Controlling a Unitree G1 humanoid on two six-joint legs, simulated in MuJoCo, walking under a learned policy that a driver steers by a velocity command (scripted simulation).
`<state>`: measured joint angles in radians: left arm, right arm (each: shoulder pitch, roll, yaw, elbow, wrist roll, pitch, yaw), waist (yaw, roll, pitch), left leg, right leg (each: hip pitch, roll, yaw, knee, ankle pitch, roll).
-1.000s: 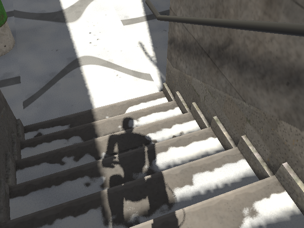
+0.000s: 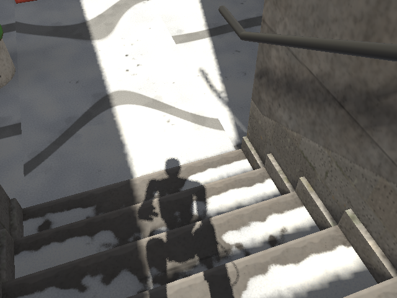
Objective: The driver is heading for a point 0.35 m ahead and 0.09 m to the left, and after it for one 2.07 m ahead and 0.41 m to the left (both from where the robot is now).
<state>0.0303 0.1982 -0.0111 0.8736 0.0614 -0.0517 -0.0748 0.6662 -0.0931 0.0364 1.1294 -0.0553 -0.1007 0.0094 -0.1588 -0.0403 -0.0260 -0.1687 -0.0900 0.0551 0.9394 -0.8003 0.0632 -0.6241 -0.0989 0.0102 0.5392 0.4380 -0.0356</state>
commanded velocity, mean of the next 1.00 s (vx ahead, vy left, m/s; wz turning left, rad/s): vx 0.50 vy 0.00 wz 0.37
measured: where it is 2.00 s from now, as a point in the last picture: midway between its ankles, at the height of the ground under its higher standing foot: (126, 223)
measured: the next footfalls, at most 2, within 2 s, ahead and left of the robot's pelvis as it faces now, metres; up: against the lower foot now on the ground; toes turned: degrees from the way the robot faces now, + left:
right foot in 0.10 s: +0.23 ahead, -0.13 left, -0.17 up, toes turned -6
left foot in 0.70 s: +0.51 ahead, +0.20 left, -0.34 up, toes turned +24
